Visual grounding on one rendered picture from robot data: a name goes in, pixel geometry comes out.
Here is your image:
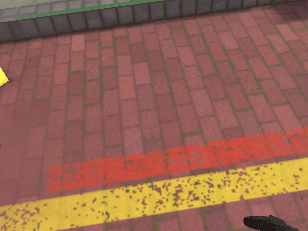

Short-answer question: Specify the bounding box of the robot right hand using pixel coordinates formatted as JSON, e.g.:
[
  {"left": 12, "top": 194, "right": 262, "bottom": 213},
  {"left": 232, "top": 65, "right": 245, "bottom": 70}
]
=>
[{"left": 244, "top": 215, "right": 299, "bottom": 231}]

